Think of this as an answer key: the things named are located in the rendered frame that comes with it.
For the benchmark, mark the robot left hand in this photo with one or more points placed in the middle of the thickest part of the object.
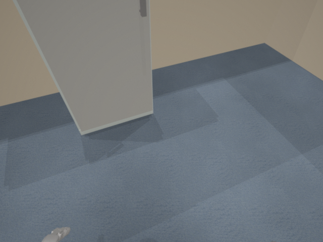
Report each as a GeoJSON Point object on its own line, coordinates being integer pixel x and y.
{"type": "Point", "coordinates": [57, 234]}

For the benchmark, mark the fridge door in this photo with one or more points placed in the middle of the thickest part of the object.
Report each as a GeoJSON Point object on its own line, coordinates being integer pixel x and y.
{"type": "Point", "coordinates": [99, 54]}

